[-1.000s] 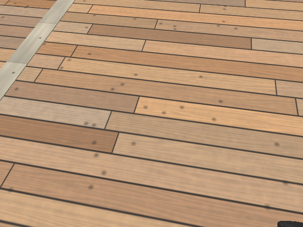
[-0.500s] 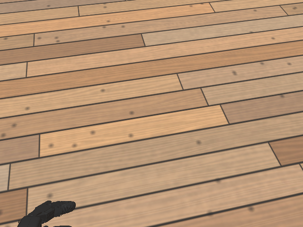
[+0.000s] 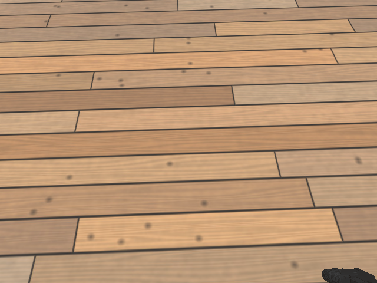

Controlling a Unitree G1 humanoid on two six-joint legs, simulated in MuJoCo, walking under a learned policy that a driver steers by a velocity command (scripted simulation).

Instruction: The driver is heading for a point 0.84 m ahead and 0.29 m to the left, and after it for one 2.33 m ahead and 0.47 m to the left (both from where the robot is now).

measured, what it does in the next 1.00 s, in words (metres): walks ahead: left foot, then right foot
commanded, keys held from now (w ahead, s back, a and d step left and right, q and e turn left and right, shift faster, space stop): w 0.34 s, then no key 0.18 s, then q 0.48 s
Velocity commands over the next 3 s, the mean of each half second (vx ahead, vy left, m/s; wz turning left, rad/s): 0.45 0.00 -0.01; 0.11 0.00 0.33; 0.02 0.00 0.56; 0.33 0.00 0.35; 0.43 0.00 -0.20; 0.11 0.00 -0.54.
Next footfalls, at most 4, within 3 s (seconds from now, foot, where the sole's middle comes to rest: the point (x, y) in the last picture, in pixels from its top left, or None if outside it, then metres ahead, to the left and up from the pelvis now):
0.08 left None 0.23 0.13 -0.77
0.56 right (239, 277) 0.50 -0.09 -0.77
0.98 left None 0.40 0.15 -0.77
1.48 right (227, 279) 0.49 -0.06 -0.77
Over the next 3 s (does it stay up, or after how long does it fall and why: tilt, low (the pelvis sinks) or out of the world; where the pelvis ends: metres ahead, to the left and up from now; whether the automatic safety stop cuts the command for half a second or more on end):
stays up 0.79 0.41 0.00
